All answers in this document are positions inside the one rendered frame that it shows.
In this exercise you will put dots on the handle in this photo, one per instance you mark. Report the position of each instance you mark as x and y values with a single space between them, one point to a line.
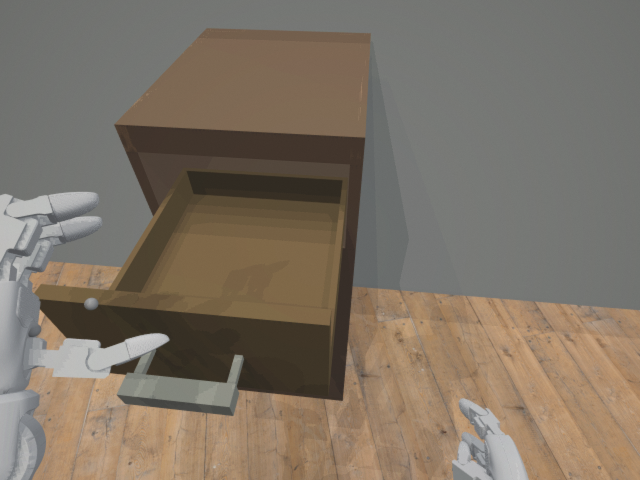
141 389

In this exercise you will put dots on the left robot forearm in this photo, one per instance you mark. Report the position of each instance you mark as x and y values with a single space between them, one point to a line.
22 438

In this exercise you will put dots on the drawer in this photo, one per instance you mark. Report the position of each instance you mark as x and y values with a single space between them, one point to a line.
232 263

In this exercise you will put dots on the right robot hand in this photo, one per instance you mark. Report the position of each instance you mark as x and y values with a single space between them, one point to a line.
497 458

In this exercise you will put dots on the cabinet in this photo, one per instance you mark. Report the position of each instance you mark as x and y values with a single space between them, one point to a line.
272 101

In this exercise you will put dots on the left robot hand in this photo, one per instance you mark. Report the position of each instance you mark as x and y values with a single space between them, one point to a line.
28 231

